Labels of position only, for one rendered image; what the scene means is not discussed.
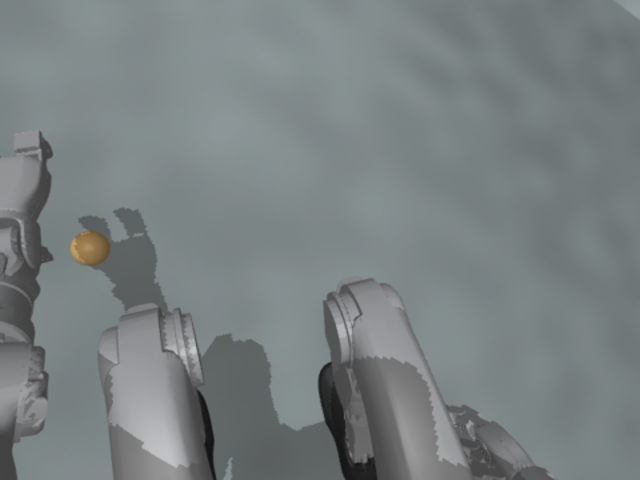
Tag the right robot hand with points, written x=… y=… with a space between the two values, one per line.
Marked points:
x=495 y=454

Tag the left robot foot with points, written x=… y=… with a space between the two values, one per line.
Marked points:
x=209 y=440

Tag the right robot foot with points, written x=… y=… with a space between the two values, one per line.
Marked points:
x=334 y=418

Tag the left robot hand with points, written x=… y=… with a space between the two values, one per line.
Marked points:
x=25 y=181

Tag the left robot arm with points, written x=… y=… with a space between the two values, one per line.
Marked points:
x=23 y=381

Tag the ball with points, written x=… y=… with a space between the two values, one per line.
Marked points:
x=90 y=248

